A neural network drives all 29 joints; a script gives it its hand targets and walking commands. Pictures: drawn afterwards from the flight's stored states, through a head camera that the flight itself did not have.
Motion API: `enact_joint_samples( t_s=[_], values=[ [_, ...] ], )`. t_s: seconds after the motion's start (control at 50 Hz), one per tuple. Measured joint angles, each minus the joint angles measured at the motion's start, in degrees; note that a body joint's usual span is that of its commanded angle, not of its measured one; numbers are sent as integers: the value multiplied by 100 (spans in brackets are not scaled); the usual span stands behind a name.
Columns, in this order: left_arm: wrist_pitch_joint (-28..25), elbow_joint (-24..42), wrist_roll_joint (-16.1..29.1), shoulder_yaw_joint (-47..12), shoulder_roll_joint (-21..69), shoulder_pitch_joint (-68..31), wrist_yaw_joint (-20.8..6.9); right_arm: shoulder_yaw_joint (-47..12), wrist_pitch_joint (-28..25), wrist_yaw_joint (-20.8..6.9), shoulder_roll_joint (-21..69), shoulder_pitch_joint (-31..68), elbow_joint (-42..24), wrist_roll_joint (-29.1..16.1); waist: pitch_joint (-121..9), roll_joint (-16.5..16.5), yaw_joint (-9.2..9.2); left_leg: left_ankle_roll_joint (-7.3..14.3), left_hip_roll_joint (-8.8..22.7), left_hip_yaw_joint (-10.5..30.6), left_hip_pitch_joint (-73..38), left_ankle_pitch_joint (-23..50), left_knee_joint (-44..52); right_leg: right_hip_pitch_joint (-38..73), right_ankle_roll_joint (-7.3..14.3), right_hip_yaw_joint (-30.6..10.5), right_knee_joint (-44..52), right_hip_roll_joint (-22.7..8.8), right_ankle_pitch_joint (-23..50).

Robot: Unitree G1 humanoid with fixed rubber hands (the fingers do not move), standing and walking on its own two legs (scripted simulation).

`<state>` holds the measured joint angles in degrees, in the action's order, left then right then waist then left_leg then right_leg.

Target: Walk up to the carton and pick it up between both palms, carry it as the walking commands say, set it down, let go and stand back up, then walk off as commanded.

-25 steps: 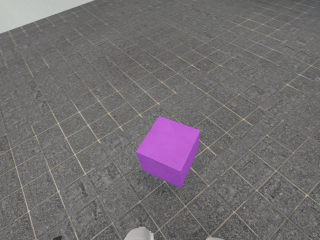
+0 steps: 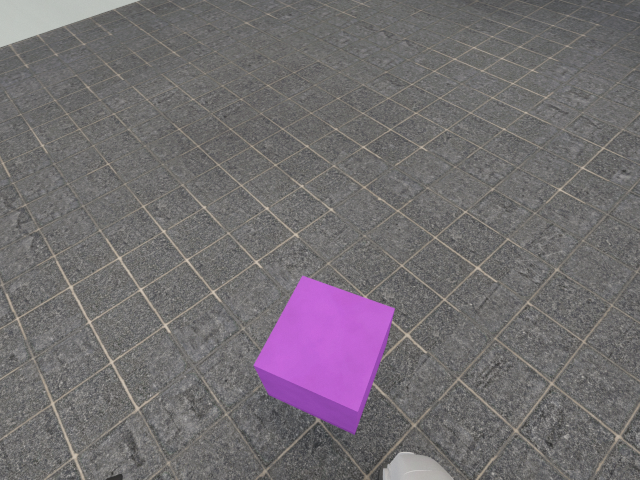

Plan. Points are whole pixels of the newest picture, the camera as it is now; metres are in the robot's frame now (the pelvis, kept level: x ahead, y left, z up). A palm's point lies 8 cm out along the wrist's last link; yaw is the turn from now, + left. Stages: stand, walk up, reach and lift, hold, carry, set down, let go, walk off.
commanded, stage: walk up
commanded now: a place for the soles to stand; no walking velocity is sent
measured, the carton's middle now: (328, 354) +0.51 +0.01 -0.63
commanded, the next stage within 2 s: none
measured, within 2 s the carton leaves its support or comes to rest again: neither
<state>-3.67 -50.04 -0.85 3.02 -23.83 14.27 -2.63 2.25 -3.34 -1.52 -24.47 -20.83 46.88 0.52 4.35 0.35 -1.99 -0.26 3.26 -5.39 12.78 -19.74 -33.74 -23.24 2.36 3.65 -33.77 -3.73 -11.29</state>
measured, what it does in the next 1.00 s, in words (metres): steps on the spot: right foot, then left foot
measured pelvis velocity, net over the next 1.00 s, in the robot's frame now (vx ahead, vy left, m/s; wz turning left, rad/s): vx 0.07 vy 0.00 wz -0.01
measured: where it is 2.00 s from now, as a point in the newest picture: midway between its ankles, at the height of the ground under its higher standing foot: outside the picture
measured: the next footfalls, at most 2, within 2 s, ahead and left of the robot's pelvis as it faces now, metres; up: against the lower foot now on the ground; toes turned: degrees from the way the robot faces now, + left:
right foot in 0.02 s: +0.13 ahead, -0.13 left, +0.00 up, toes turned -5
left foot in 0.20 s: +0.11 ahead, +0.13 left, +0.00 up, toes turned +4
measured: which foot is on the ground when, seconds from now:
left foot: down 0.00-0.02, up 0.04-0.18, down 0.20-0.98, up 1.00-1.00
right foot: up 0.00-0.00, down 0.02-1.00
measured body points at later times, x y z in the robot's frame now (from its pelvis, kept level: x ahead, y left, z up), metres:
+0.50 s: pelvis +0.07 +0.00 +0.01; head +0.08 +0.00 +0.46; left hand +0.16 +0.30 -0.12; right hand +0.19 -0.30 -0.11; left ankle +0.07 +0.13 -0.73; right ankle +0.09 -0.13 -0.73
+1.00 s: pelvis +0.07 +0.00 +0.02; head +0.08 -0.01 +0.47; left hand +0.14 +0.31 -0.10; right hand +0.17 -0.30 -0.12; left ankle +0.06 +0.13 -0.72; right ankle +0.09 -0.13 -0.73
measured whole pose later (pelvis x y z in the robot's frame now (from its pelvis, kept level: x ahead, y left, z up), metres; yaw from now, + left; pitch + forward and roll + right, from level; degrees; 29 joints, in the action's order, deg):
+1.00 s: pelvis +0.07 +0.00 +0.02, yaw +0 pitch -1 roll +0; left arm -1.9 -66.0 -0.5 1.2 -19.5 5.6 0.9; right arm 1.8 1.7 -2.2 -21.0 -4.0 63.3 2.2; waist 2.3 1.9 1.2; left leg -0.8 2.2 -2.3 9.3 -13.3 -24.1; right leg -9.6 -1.0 3.9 -17.8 -2.7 -7.2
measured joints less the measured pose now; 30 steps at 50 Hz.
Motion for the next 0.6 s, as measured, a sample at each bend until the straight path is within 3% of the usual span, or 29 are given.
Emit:
enact_joint_samples(
  t_s=[0.04, 0.12, 0.2, 0.3, 0.6],
  values=[
    [-39, -13, -14, 41, 7, -94, 73, -42, 82, 49, 18, 23, 99, -5, -9, 69, 64, 69, 37, 103, 226, -347, -712, 25, -60, -18, -51, 61, 257],
    [28, 15, 64, -32, 111, -275, 138, -91, 164, 156, 103, 273, 304, -31, 25, 165, 191, 224, -48, 300, 733, -986, -1560, 101, -126, -26, -261, 101, -205],
    [164, -21, 117, -143, 131, -405, 179, -91, 64, 171, 137, 453, 437, 20, 21, 111, 199, 201, -56, 264, 591, 263, -362, 139, -265, -23, -486, 27, -412],
    [261, -497, 161, -205, 242, -586, 203, -167, 118, 145, 222, 876, 902, 7, -76, 37, 198, -72, -29, 292, 419, 111, -308, 436, -322, 13, -201, 50, -432],
    [236, -1502, 143, -338, 361, -1087, 234, -240, 220, 136, 333, 1907, 1672, -57, -218, 17, 275, -75, -99, 305, -411, 715, 1103, 1290, -356, 103, 1191, 59, 136]
  ],
)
